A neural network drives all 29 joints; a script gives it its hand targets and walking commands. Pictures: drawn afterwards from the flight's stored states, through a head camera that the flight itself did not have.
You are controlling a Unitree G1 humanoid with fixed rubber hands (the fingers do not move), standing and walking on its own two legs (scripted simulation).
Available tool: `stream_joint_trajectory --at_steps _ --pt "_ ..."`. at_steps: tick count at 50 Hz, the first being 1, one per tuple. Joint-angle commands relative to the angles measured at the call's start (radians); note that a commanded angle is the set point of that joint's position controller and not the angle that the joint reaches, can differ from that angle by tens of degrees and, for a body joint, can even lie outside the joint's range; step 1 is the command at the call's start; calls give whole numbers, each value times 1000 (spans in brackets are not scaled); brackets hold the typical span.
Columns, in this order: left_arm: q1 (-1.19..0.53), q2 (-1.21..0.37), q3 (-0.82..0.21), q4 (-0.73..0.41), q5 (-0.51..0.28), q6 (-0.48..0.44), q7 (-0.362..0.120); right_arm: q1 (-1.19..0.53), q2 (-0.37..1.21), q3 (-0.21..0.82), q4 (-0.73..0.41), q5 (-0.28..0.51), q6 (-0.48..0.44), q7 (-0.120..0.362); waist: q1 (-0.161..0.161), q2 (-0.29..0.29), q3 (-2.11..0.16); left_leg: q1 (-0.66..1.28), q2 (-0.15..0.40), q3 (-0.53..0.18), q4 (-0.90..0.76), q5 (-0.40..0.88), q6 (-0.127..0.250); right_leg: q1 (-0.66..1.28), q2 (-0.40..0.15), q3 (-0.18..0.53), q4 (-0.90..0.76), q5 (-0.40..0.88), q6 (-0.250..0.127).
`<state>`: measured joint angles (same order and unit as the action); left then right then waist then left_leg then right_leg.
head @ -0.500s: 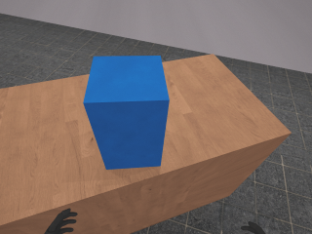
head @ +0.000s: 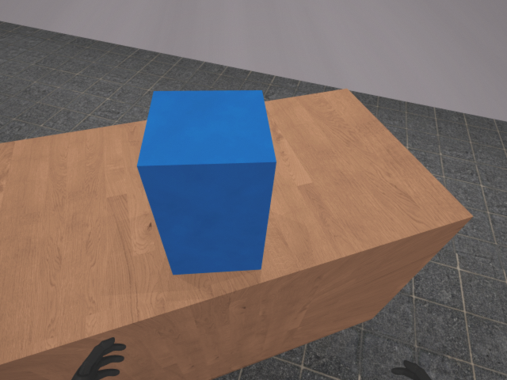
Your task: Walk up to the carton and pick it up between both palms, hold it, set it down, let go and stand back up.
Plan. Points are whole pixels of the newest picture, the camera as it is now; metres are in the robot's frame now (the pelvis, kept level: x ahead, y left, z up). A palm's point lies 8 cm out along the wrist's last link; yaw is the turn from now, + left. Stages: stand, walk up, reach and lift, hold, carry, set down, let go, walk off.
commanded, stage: walk up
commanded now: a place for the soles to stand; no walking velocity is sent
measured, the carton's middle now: (213, 190) +0.40 +0.07 +0.07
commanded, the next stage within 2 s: none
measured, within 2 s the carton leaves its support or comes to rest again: neither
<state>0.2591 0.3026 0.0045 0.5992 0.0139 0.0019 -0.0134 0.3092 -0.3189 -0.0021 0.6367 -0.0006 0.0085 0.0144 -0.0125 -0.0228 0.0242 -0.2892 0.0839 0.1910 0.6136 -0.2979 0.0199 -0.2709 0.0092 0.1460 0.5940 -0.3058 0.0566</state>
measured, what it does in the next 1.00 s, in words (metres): stands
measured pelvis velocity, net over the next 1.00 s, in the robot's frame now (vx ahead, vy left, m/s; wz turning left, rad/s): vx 0.00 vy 0.00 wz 0.01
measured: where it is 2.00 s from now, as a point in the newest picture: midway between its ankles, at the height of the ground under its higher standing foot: outside the picture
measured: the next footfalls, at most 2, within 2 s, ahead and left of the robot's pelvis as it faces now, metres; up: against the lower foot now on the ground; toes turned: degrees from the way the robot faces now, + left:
none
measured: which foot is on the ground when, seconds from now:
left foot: down 0.00-1.00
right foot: down 0.00-1.00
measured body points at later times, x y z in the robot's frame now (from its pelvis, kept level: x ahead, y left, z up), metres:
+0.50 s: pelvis +0.00 +0.00 +0.00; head +0.01 +0.01 +0.45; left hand +0.14 +0.26 -0.10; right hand +0.11 -0.28 -0.09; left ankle +0.02 +0.10 -0.73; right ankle +0.01 -0.16 -0.73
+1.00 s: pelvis +0.00 +0.00 +0.00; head +0.00 +0.01 +0.45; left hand +0.14 +0.26 -0.10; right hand +0.11 -0.28 -0.09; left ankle +0.02 +0.11 -0.73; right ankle +0.01 -0.16 -0.73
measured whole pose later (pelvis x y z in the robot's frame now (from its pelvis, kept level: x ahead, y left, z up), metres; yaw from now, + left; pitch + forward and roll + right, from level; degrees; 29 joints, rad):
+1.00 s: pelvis +0.00 +0.00 +0.00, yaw +1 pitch -1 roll +0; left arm 0.25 0.30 0.00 0.60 0.01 0.00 -0.01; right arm 0.31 -0.31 -0.01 0.63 0.00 0.01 0.02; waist -0.01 -0.03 0.03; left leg -0.29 0.08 0.17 0.61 -0.29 0.02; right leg -0.27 0.00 0.13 0.59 -0.30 0.06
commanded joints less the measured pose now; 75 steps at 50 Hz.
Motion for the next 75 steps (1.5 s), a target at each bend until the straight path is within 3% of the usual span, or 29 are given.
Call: stream_joint_trajectory --at_steps 1,27,30,44,57,59,72,75 --pt "-27 137 45 -76 -2 -19 5 15 -144 -40 -67 1 -12 -4 -3 17 -14 54 87 -138 -143 4 50 -72 -53 61 -95 110 -91" --pt "-30 133 43 -76 -1 -19 6 22 -141 -43 -68 1 -13 -2 -7 7 -25 54 84 -149 -142 9 50 -56 -53 48 -99 106 -89" --pt "-29 130 42 -77 -1 -18 6 13 -144 -43 -70 2 -14 -2 -1 27 -11 40 88 -147 -145 32 52 -54 -54 38 -86 125 -86" --pt "-28 123 40 -75 -1 -17 6 11 -146 -47 -78 0 -14 -1 -2 29 -20 29 95 -165 -167 -37 58 -44 -48 27 -84 77 -83" --pt "-27 132 42 -76 -2 -19 7 17 -137 -43 -75 -1 -14 0 -2 13 -27 47 81 -153 -137 42 50 -48 -60 34 -92 125 -89" --pt "-27 131 42 -77 -1 -17 6 19 -143 -45 -77 -1 -14 -1 -4 35 -33 46 81 -158 -140 28 54 -46 -58 29 -86 108 -88" --pt "-29 135 47 -79 -1 -18 6 15 -137 -47 -80 -2 -13 1 -4 4 -31 43 77 -162 -135 12 53 -50 -61 25 -95 99 -90" --pt "-31 132 47 -82 2 -15 6 4 -145 -47 -84 1 -14 1 -1 28 -4 10 86 -176 -151 -3 57 -44 -57 21 -82 92 -85"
